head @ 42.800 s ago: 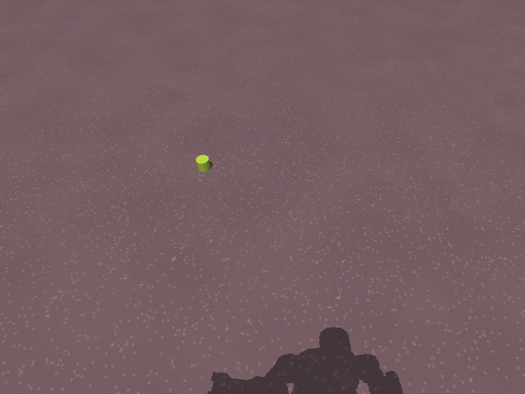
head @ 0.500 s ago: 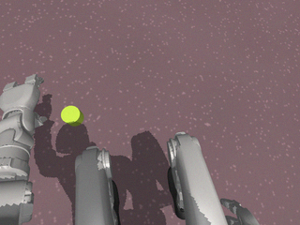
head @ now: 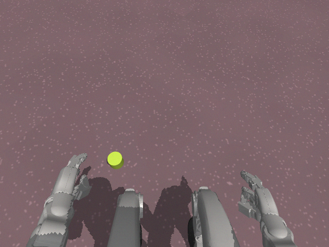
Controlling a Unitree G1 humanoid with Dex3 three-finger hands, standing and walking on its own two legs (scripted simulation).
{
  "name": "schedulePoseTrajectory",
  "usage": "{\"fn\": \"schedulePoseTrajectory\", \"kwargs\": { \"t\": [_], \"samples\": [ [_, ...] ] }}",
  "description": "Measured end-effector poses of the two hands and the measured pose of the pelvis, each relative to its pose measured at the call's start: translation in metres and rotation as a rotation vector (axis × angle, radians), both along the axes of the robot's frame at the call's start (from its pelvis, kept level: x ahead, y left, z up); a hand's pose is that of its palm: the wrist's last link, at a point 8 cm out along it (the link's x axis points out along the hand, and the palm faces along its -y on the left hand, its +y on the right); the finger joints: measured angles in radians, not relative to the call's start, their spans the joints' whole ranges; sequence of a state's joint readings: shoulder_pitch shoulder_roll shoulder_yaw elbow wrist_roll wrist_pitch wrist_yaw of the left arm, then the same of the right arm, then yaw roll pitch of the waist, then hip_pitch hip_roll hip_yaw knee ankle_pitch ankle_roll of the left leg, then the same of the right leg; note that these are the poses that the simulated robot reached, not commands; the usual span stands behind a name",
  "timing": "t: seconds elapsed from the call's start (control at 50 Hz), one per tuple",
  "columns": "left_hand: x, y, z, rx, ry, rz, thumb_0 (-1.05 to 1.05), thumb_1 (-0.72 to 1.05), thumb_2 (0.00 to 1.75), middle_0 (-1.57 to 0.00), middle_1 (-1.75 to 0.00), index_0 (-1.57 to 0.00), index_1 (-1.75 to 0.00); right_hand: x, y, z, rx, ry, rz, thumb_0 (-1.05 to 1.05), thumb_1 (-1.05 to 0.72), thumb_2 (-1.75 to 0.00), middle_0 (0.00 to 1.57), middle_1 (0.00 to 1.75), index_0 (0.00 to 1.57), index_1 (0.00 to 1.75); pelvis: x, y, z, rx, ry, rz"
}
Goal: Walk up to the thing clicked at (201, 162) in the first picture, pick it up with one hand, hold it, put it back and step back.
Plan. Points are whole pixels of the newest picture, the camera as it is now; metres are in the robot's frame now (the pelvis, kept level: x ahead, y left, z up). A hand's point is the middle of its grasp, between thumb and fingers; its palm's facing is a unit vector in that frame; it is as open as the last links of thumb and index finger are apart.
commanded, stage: home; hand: left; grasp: from above
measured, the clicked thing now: (115, 160) +0.49 +0.23 -0.54
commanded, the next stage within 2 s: none
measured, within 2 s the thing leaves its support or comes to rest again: neither
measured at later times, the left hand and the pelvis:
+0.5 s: hand (67, 193) +0.23 +0.18 +0.10, palm faces +0.09 -0.97 -0.22, open 7.4 cm; pelvis +0.06 +0.00 +0.14, yaw +2 degrees
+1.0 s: hand (65, 197) +0.22 +0.18 +0.10, palm faces +0.08 -0.97 -0.21, open 7.4 cm; pelvis +0.07 +0.00 +0.15, yaw +2 degrees
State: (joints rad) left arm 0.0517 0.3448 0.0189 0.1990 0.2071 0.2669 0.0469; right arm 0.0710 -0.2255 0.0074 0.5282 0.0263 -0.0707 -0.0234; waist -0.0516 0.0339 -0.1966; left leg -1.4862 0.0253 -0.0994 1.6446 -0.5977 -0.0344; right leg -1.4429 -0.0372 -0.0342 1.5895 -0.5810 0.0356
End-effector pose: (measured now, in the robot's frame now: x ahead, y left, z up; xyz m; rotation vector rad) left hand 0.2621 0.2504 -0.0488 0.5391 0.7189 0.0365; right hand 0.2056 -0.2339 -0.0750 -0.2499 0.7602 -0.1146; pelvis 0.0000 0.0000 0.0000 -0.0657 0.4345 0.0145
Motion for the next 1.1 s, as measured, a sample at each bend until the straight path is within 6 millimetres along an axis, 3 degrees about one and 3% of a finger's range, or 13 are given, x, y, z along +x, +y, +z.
{"fn": "schedulePoseTrajectory", "kwargs": {
  "t": [0.14,0.3,0.48,0.58,0.74,1.1],
  "samples": [
    [-0.019,-0.01,0.057,-0.122,0.04,0.135,0.01,0.89,0.9,-0.21,-0.3,-0.21,-0.3,-0.01,0.005,0.05,0.018,-0.018,-0.052,0.01,-0.9,-0.89,0.2,0.3,0.2,0.3,0.019,-0.002,0.052,0.008,-0.073,0.008],
    [-0.035,-0.018,0.12,-0.239,0.061,0.256,0.01,0.9,0.9,-0.2,-0.3,-0.21,-0.3,-0.026,-0.005,0.103,-0.019,-0.027,-0.133,0.01,-0.9,-0.89,0.2,0.3,0.2,0.3,0.044,-0.003,0.104,0.016,-0.156,0.014],
    [-0.051,-0.023,0.174,-0.285,0.031,0.271,0.01,0.9,0.9,-0.2,-0.3,-0.2,-0.3,-0.011,-0.015,0.151,-0.057,-0.143,-0.16,0.01,-0.9,-0.89,0.2,0.3,0.2,0.3,0.063,-0.003,0.139,0.022,-0.231,0.02],
    [-0.058,-0.022,0.182,-0.285,0.035,0.27,0.01,0.9,0.9,-0.2,-0.3,-0.2,-0.3,0.008,-0.013,0.166,-0.058,-0.212,-0.131,0.01,-0.9,-0.89,0.2,0.3,0.2,0.3,0.066,-0.003,0.145,0.027,-0.255,0.023],
    [-0.063,-0.021,0.176,-0.298,0.052,0.279,0.01,0.9,0.9,-0.2,-0.3,-0.2,-0.3,0.028,-0.006,0.175,-0.058,-0.266,-0.068,0.01,-0.9,-0.89,0.2,0.3,0.2,0.3,0.064,-0.004,0.146,0.031,-0.269,0.03],
    [-0.054,-0.021,0.178,-0.288,0.049,0.267,0.01,0.9,0.9,-0.2,-0.3,-0.2,-0.3,0.015,-0.003,0.161,-0.049,-0.189,-0.08,0.02,-0.9,-0.89,0.2,0.3,0.2,0.3,0.068,-0.003,0.147,0.029,-0.264,0.025]
  ]
}}
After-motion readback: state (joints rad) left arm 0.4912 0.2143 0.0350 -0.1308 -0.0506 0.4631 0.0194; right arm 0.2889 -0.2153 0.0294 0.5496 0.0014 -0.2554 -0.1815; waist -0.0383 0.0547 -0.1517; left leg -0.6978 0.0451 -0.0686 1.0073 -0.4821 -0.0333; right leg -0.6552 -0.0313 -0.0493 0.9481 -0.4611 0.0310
